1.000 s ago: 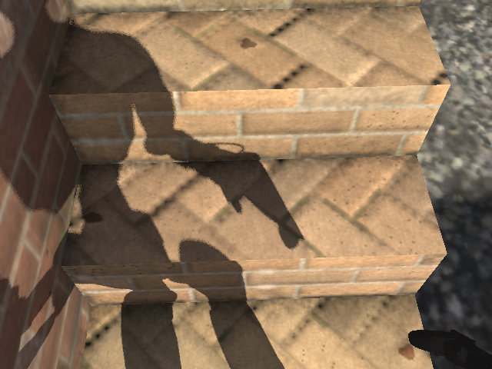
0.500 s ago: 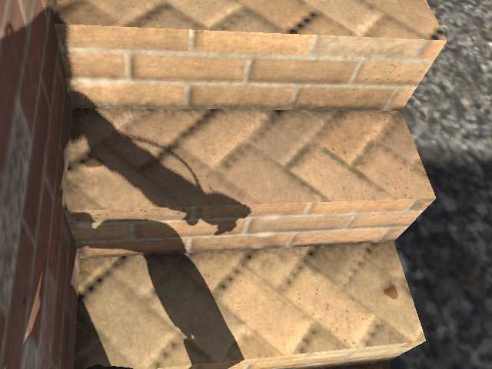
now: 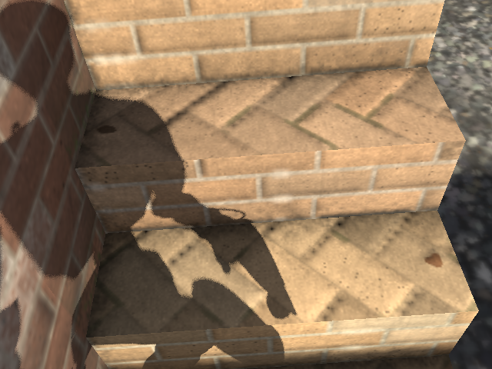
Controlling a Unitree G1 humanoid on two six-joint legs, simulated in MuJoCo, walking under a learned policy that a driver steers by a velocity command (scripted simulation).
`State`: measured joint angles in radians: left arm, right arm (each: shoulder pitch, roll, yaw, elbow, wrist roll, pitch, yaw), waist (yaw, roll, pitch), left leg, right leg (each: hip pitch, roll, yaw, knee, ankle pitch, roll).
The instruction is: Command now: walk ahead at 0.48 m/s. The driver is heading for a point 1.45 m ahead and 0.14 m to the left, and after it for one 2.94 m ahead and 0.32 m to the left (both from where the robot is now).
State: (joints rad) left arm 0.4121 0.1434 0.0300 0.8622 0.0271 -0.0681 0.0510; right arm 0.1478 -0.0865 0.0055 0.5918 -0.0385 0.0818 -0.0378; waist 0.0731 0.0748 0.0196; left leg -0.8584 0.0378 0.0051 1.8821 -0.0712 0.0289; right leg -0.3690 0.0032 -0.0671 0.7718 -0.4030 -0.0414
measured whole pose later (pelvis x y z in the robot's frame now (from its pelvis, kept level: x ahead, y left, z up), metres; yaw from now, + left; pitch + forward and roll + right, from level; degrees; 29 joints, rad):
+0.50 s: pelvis +0.09 -0.05 +0.03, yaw -4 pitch +3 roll +1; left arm 0.00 0.04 -0.03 0.54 0.02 0.04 -0.01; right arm 0.51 -0.09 -0.03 1.02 0.00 -0.12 -0.06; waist -0.03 -0.04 0.06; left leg -0.08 0.08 0.12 0.35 -0.32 -0.02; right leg -1.42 -0.09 0.03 2.10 -0.30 -0.11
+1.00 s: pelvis +0.28 -0.15 +0.23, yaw +6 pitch -2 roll +2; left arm 0.41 0.15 0.04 1.01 0.04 -0.14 0.01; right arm 0.17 -0.09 -0.06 0.75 -0.01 -0.01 -0.01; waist 0.01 0.01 -0.07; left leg -1.14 -0.12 0.01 2.31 -0.10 0.09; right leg -0.23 -0.16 -0.33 0.63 -0.34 -0.04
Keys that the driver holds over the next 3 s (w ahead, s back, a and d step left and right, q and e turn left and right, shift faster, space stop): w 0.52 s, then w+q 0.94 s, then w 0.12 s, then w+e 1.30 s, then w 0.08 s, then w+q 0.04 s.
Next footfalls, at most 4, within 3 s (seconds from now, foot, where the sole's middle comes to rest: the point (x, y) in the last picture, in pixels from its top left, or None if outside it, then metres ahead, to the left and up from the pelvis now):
0.14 left None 0.05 0.11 -0.74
0.58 right None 0.34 -0.24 -0.54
1.30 left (293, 284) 0.52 0.00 -0.33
1.84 right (313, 106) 0.81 -0.03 -0.13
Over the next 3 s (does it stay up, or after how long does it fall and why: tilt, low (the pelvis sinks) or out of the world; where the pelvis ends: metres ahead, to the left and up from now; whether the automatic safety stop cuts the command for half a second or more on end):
stays up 0.86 0.04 0.78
